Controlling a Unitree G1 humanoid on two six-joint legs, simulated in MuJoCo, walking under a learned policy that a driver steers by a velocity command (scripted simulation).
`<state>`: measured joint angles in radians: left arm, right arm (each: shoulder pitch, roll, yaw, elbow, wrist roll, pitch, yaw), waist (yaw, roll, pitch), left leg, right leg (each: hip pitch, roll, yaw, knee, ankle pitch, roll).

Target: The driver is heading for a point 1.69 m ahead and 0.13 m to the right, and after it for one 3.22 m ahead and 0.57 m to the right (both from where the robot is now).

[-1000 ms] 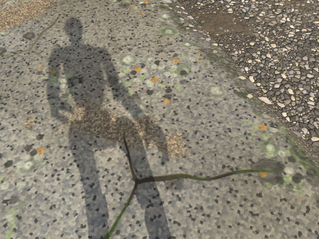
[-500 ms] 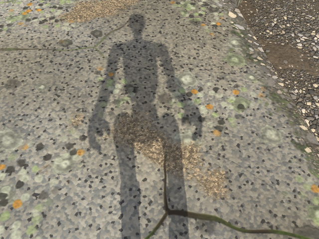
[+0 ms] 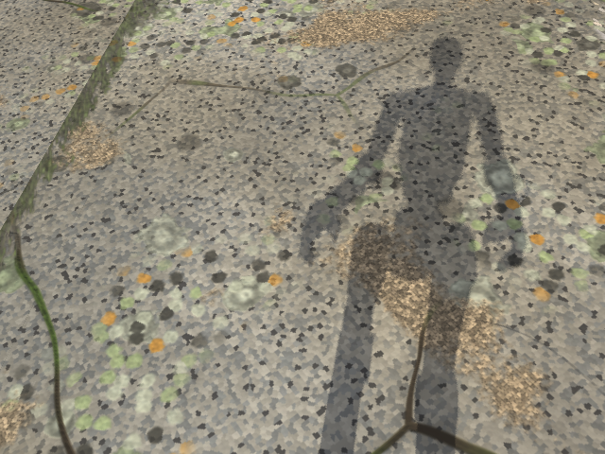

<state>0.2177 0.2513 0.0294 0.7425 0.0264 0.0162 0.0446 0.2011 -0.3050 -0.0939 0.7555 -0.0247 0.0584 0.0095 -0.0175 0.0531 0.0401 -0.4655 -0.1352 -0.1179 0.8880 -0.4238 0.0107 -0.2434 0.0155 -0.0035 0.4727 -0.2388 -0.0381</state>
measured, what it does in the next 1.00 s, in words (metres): steps on the spot: left foot, then right foot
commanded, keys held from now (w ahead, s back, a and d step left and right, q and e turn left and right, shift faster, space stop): q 0.20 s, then no key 0.80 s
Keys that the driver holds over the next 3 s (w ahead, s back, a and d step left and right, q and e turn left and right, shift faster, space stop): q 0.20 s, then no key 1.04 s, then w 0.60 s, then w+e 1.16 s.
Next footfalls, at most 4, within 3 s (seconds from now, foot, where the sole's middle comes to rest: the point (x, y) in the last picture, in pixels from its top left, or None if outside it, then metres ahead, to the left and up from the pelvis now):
0.34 left None -0.01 0.12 -0.78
0.72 right None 0.03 -0.09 -0.78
2.00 right None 0.40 0.06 -0.78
2.54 left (237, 353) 0.72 0.23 -0.78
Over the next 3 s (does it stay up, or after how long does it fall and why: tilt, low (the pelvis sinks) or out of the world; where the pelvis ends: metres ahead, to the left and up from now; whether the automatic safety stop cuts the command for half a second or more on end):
stays up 0.77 0.11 0.00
